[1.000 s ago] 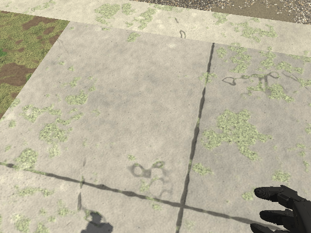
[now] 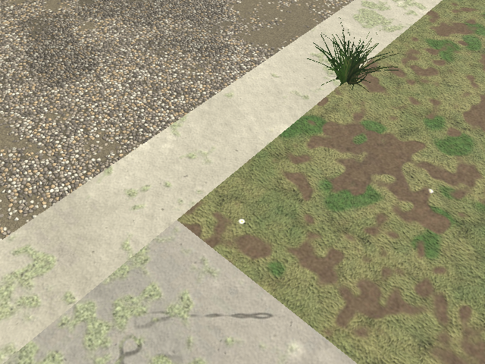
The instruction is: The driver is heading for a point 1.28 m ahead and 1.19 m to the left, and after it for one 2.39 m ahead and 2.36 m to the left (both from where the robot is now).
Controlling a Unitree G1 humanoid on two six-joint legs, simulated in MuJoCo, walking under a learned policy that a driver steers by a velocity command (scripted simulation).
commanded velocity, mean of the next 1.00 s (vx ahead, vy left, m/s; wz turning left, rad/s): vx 0.17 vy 0.00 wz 0.34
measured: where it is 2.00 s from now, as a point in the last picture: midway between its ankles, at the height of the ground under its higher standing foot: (56, 345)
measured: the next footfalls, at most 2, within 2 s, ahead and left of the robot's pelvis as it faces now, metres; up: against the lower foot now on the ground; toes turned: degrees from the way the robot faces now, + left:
right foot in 0.20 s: +0.36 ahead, -0.09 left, +0.00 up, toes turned -1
left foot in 0.70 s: +0.32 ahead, +0.16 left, +0.00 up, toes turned +13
